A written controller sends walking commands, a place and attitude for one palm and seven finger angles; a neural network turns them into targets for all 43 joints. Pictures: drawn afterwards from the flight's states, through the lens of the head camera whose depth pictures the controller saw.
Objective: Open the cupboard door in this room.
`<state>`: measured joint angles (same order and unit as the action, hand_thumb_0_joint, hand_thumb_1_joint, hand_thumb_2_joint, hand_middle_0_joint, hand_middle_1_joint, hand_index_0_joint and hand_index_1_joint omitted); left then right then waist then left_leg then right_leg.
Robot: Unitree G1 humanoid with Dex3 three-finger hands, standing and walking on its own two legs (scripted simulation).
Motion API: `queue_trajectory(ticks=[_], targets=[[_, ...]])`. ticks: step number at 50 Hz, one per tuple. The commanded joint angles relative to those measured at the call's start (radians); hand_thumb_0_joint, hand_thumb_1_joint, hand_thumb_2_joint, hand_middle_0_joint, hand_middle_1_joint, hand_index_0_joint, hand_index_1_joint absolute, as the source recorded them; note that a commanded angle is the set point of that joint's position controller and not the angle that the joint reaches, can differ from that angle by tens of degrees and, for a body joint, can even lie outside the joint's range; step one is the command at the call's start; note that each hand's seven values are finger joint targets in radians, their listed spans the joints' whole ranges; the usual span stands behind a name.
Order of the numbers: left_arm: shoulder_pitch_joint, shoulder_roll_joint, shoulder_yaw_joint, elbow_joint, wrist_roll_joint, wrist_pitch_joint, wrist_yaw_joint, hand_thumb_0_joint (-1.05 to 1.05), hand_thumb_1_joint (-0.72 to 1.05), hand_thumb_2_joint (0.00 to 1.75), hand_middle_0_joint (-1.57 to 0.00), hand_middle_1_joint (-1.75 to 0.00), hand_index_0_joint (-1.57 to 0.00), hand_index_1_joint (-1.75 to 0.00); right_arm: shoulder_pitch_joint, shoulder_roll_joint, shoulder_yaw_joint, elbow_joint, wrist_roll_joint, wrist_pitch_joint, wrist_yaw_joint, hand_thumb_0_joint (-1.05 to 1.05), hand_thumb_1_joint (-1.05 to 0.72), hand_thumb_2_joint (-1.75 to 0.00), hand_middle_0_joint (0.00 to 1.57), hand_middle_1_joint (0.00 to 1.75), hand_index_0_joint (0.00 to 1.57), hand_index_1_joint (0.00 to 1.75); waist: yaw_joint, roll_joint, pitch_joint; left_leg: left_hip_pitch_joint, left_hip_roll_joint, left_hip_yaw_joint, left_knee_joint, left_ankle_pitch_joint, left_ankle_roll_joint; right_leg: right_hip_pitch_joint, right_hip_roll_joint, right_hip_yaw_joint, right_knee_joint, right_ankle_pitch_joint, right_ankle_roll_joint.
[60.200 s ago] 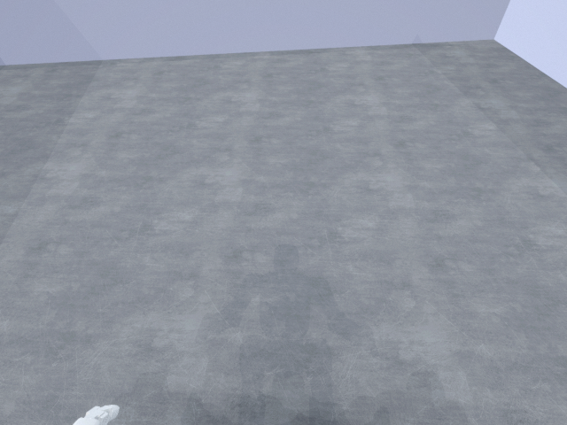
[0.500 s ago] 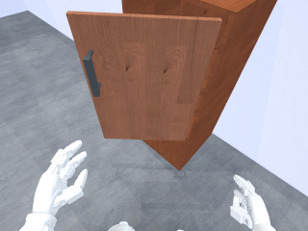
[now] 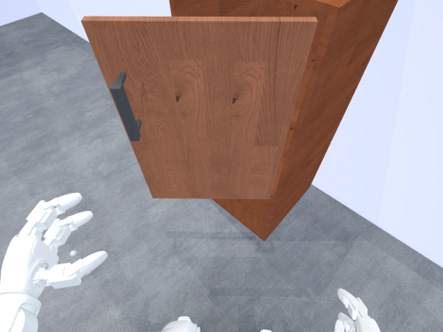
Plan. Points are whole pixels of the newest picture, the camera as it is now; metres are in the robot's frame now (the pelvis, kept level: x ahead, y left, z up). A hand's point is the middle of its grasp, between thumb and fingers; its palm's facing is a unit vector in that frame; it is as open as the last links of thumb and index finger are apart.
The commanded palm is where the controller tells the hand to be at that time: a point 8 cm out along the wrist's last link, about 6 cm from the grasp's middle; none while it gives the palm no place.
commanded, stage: raise the hand with hooked fingers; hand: left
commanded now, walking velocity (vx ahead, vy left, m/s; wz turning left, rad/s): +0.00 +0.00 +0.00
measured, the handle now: (129, 108) +0.53 +0.23 +0.09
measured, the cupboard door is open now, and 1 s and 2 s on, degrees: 42 42 42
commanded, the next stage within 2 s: move the hooked fingers beside the handle in 1.24 s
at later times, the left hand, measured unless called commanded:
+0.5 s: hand (37, 227) +0.26 +0.30 +0.09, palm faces +0.06 -1.00 -0.05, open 13.8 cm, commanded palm +0.23 +0.35 +0.10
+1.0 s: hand (29, 202) +0.29 +0.31 +0.11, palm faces +0.06 -1.00 -0.03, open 14.0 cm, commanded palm +0.26 +0.36 +0.12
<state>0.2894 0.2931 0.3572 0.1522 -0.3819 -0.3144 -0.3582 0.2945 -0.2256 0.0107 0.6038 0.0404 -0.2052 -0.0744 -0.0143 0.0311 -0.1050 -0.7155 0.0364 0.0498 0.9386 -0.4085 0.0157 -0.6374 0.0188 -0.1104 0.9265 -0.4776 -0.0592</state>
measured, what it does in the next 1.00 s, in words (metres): stands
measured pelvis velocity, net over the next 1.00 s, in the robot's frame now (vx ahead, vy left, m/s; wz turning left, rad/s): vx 0.00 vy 0.04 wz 0.01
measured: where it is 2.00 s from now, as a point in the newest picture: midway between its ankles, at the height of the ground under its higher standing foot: outside the picture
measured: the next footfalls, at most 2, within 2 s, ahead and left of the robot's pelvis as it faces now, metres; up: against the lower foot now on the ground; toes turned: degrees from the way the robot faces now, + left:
none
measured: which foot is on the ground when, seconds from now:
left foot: down 0.00-1.00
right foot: down 0.00-1.00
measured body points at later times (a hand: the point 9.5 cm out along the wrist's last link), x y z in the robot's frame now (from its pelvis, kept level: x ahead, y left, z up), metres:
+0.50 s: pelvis +0.00 +0.04 +0.02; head +0.02 +0.04 +0.47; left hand +0.25 +0.35 +0.09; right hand +0.17 -0.19 -0.05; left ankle +0.03 +0.11 -0.69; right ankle -0.01 -0.08 -0.69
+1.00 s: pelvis +0.00 +0.04 +0.03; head +0.03 +0.04 +0.48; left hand +0.28 +0.37 +0.12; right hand +0.14 -0.22 -0.05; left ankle +0.03 +0.11 -0.69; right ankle -0.01 -0.08 -0.69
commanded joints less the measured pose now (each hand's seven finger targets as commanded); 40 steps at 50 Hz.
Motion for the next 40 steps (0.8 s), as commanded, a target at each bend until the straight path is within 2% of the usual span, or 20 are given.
queue_trajectory(ticks=[1,4,5,7,8,10,11,13,14,16,18,20,22,23,25,27,30,32,36,40], targets=[[-0.077,0.134,0.022,-0.149,0.018,-0.144,0.006,0.00,-0.13,0.46,-0.27,-0.96,-0.27,-0.96,-0.076,-0.155,-0.062,-0.138,-0.001,-0.068,0.003,0.00,-0.90,-0.90,0.20,0.30,0.20,0.30,-0.006,-0.070,-0.130,0.109,-0.027,-0.076,-0.084,0.246,0.016,0.075,-0.028,0.134,-0.160,0.381,0.092],[-0.133,0.158,-0.008,-0.118,0.026,-0.134,-0.047,0.00,-0.20,0.43,-0.28,-1.00,-0.28,-1.00,-0.062,-0.183,-0.062,-0.139,0.009,-0.083,-0.007,0.00,-0.90,-0.90,0.20,0.30,0.20,0.30,-0.015,-0.007,-0.132,0.142,-0.028,-0.077,-0.113,0.178,0.021,0.032,-0.016,0.110,-0.188,0.202,0.063],[-0.160,0.182,0.001,-0.122,0.019,-0.124,-0.059,0.00,-0.22,0.42,-0.28,-1.02,-0.28,-1.02,-0.060,-0.189,-0.061,-0.141,0.012,-0.084,-0.011,0.00,-0.90,-0.90,0.20,0.30,0.20,0.30,-0.015,-0.007,-0.128,0.156,-0.027,-0.079,-0.117,0.178,0.023,0.039,-0.013,0.117,-0.200,0.192,0.060],[-0.201,0.243,0.049,-0.167,0.007,-0.114,-0.068,0.00,-0.27,0.40,-0.28,-1.05,-0.28,-1.05,-0.061,-0.192,-0.060,-0.148,0.014,-0.090,-0.022,0.00,-0.90,-0.90,0.20,0.30,0.20,0.30,0.003,0.024,-0.202,0.206,-0.027,-0.079,-0.144,0.188,0.025,0.085,-0.015,0.114,-0.211,0.187,0.054],[-0.209,0.266,0.079,-0.186,0.003,-0.114,-0.061,0.00,-0.29,0.39,-0.29,-1.07,-0.29,-1.07,-0.060,-0.189,-0.059,-0.149,0.013,-0.093,-0.025,0.00,-0.90,-0.90,0.20,0.30,0.20,0.30,0.015,0.024,-0.235,0.231,-0.025,-0.083,-0.158,0.211,0.024,0.110,-0.012,0.099,-0.205,0.209,0.049],[-0.234,0.317,0.124,-0.241,0.005,-0.122,-0.031,0.00,-0.34,0.37,-0.29,-1.10,-0.29,-1.10,-0.060,-0.187,-0.052,-0.147,0.007,-0.097,-0.026,0.00,-0.90,-0.90,0.20,0.30,0.20,0.30,0.033,0.079,-0.265,0.287,-0.020,-0.094,-0.176,0.262,0.018,0.129,-0.001,0.076,-0.187,0.252,0.036],[-0.236,0.290,0.113,-0.259,-0.001,-0.126,-0.017,0.00,-0.36,0.36,-0.29,-1.11,-0.29,-1.11,-0.065,-0.177,-0.046,-0.149,0.007,-0.098,-0.023,0.00,-0.90,-0.90,0.20,0.30,0.20,0.30,0.034,0.101,-0.261,0.311,-0.020,-0.097,-0.189,0.275,0.015,0.126,0.001,0.066,-0.187,0.259,0.034],[-0.224,0.260,0.107,-0.214,-0.006,-0.125,0.006,0.00,-0.41,0.34,-0.29,-1.14,-0.29,-1.14,-0.069,-0.175,-0.042,-0.143,0.007,-0.095,-0.021,0.00,-0.90,-0.90,0.20,0.30,0.20,0.30,0.026,0.074,-0.202,0.312,-0.014,-0.102,-0.211,0.257,0.009,0.109,0.007,0.049,-0.199,0.243,0.034],[-0.231,0.249,0.098,-0.190,-0.003,-0.116,0.011,0.00,-0.43,0.33,-0.29,-1.15,-0.29,-1.15,-0.073,-0.177,-0.040,-0.142,0.009,-0.093,-0.019,0.00,-0.90,-0.90,0.20,0.30,0.20,0.30,0.024,0.088,-0.171,0.311,-0.012,-0.109,-0.222,0.243,0.004,0.094,0.008,0.042,-0.202,0.228,0.032],[-0.256,0.231,0.065,-0.118,0.012,-0.075,0.002,0.00,-0.48,0.31,-0.30,-1.18,-0.30,-1.18,-0.073,-0.184,-0.034,-0.145,0.012,-0.083,-0.014,0.00,-0.90,-0.90,0.20,0.30,0.20,0.30,0.015,0.082,-0.111,0.300,-0.008,-0.120,-0.247,0.206,0.000,0.075,0.011,0.032,-0.213,0.201,0.030],[-0.282,0.232,0.045,-0.061,0.025,-0.020,-0.019,0.00,-0.50,0.30,-0.30,-1.20,-0.30,-1.20,-0.073,-0.192,-0.034,-0.151,0.017,-0.073,-0.017,0.00,-0.90,-0.90,0.20,0.30,0.20,0.30,0.012,0.081,-0.093,0.296,-0.008,-0.125,-0.268,0.174,-0.001,0.075,0.008,0.031,-0.231,0.185,0.032],[-0.319,0.237,0.028,-0.017,0.033,0.034,-0.046,0.00,-0.50,0.30,-0.30,-1.20,-0.30,-1.20,-0.069,-0.200,-0.032,-0.159,0.022,-0.067,-0.022,0.00,-0.90,-0.90,0.20,0.30,0.20,0.30,0.004,0.036,-0.078,0.300,-0.006,-0.132,-0.283,0.151,0.003,0.084,0.009,0.032,-0.250,0.178,0.033],[-0.386,0.267,0.040,-0.031,0.034,0.061,-0.062,0.00,-0.50,0.30,-0.30,-1.20,-0.30,-1.20,-0.071,-0.202,-0.030,-0.170,0.024,-0.065,-0.029,0.00,-0.90,-0.90,0.20,0.30,0.20,0.30,0.004,0.024,-0.103,0.318,-0.007,-0.139,-0.298,0.135,0.004,0.097,0.009,0.033,-0.262,0.169,0.035],[-0.421,0.285,0.056,-0.053,0.035,0.060,-0.063,0.00,-0.50,0.30,-0.30,-1.20,-0.30,-1.20,-0.075,-0.201,-0.027,-0.170,0.022,-0.067,-0.031,0.00,-0.90,-0.90,0.20,0.30,0.20,0.30,0.009,0.042,-0.119,0.342,-0.006,-0.144,-0.303,0.151,0.003,0.108,0.009,0.033,-0.264,0.177,0.031],[-0.478,0.339,0.099,-0.082,0.031,0.046,-0.054,0.00,-0.50,0.30,-0.30,-1.20,-0.30,-1.20,-0.075,-0.199,-0.022,-0.164,0.016,-0.068,-0.035,0.00,-0.90,-0.90,0.20,0.30,0.20,0.30,0.012,0.051,-0.135,0.376,-0.005,-0.148,-0.308,0.165,0.000,0.117,0.011,0.036,-0.269,0.183,0.028],[-0.519,0.359,0.126,-0.103,0.030,0.017,-0.044,0.00,-0.50,0.30,-0.30,-1.20,-0.30,-1.20,-0.077,-0.192,-0.017,-0.160,0.011,-0.072,-0.036,0.00,-0.90,-0.90,0.20,0.30,0.20,0.30,0.016,0.084,-0.157,0.416,-0.003,-0.157,-0.320,0.188,-0.007,0.122,0.013,0.035,-0.273,0.189,0.025],[-0.536,0.382,0.152,-0.057,0.030,-0.001,-0.040,0.00,-0.50,0.30,-0.30,-1.20,-0.30,-1.20,-0.066,-0.194,-0.014,-0.139,0.005,-0.072,-0.037,0.00,-0.90,-0.90,0.20,0.30,0.20,0.30,0.018,0.074,-0.162,0.439,0.000,-0.161,-0.325,0.226,-0.013,0.135,0.015,0.035,-0.279,0.213,0.024],[-0.554,0.362,0.132,-0.006,0.033,0.014,-0.058,0.00,-0.50,0.30,-0.30,-1.20,-0.30,-1.20,-0.066,-0.195,-0.014,-0.131,0.010,-0.070,-0.039,0.00,-0.90,-0.90,0.20,0.30,0.20,0.30,0.010,0.095,-0.144,0.440,0.000,-0.160,-0.335,0.213,-0.015,0.130,0.010,0.034,-0.287,0.207,0.026],[-0.585,0.378,0.124,0.092,0.032,0.076,-0.112,0.00,-0.50,0.30,-0.30,-1.20,-0.30,-1.20,-0.062,-0.205,-0.014,-0.128,0.017,-0.065,-0.046,0.00,-0.90,-0.90,0.20,0.30,0.20,0.30,0.009,0.083,-0.125,0.423,-0.008,-0.146,-0.341,0.216,-0.003,0.156,0.005,0.039,-0.315,0.226,0.023],[-0.562,0.371,0.118,0.113,0.019,0.097,-0.141,0.00,-0.50,0.30,-0.30,-1.20,-0.30,-1.20,-0.054,-0.210,-0.019,-0.137,0.016,-0.066,-0.043,0.00,-0.90,-0.90,0.20,0.30,0.20,0.30,0.017,0.038,-0.139,0.422,-0.014,-0.136,-0.329,0.272,0.002,0.184,0.006,0.039,-0.324,0.268,0.022]])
